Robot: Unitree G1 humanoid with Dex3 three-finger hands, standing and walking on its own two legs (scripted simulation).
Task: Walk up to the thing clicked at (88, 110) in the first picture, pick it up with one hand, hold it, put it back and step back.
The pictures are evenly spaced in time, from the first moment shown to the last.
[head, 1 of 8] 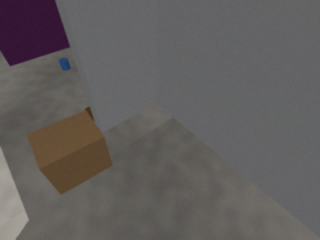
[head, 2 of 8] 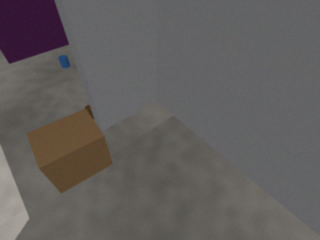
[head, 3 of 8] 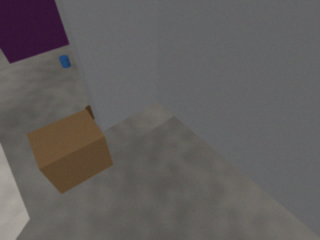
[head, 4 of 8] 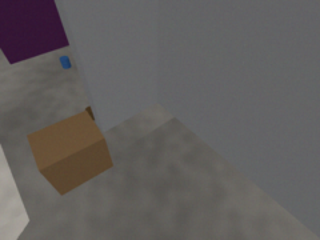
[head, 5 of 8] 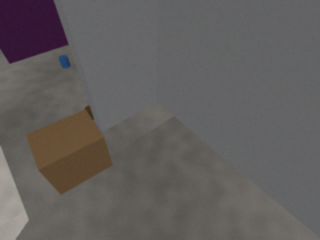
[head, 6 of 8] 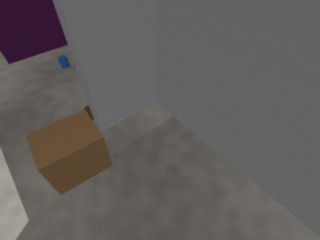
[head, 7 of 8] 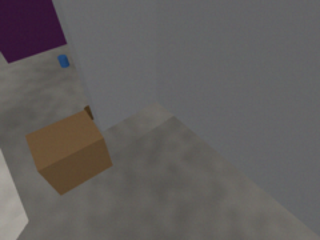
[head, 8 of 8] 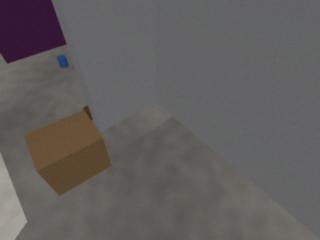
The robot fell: no
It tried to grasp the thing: no
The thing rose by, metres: 0.00
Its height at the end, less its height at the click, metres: +0.00
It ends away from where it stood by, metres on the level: 0.00
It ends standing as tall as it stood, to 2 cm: yes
